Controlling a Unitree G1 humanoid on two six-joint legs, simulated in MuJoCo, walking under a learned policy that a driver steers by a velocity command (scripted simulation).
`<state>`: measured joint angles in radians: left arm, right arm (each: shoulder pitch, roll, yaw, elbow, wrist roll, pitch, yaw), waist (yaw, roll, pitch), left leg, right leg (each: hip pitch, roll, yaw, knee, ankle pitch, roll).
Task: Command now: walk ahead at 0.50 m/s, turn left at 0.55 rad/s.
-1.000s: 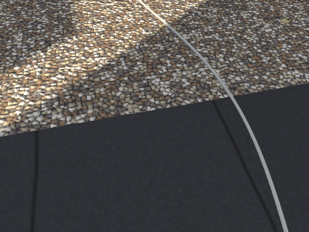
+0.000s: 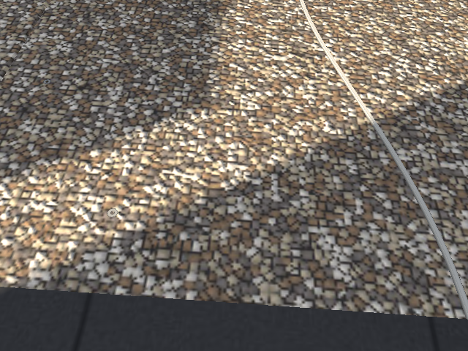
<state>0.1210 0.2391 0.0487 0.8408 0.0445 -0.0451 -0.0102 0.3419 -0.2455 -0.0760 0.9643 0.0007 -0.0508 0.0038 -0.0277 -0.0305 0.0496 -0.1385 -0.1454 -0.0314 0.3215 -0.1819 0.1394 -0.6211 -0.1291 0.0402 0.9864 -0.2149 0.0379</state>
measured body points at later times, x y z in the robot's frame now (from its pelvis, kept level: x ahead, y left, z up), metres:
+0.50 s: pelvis +0.29 -0.05 +0.00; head +0.31 -0.06 +0.45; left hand +0.29 +0.22 -0.12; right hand +0.41 -0.30 -0.14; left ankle +0.26 +0.08 -0.67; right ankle +0.31 -0.13 -0.74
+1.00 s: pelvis +0.54 +0.05 +0.00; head +0.55 +0.07 +0.45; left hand +0.55 +0.31 -0.14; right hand +0.63 -0.20 -0.12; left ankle +0.53 +0.11 -0.74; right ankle +0.56 -0.10 -0.67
